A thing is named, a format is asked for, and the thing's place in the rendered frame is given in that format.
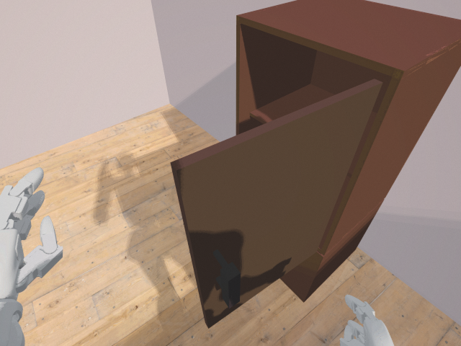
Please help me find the right robot hand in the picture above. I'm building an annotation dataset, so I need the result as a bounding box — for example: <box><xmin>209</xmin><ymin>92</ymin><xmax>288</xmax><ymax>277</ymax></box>
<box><xmin>340</xmin><ymin>295</ymin><xmax>394</xmax><ymax>346</ymax></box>

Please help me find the left robot forearm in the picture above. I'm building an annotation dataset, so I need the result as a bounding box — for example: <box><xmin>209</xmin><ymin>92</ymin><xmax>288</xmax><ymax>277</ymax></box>
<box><xmin>0</xmin><ymin>299</ymin><xmax>25</xmax><ymax>346</ymax></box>

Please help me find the cupboard door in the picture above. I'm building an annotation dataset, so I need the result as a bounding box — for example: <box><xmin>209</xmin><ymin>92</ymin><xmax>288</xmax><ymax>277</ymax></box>
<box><xmin>170</xmin><ymin>79</ymin><xmax>383</xmax><ymax>329</ymax></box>

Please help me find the left robot hand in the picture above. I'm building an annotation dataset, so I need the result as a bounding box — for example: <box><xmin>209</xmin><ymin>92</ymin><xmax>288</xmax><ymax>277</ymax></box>
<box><xmin>0</xmin><ymin>167</ymin><xmax>63</xmax><ymax>300</ymax></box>

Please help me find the handle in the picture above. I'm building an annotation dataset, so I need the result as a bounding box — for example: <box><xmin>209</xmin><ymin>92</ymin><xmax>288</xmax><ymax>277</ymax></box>
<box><xmin>213</xmin><ymin>249</ymin><xmax>241</xmax><ymax>308</ymax></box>

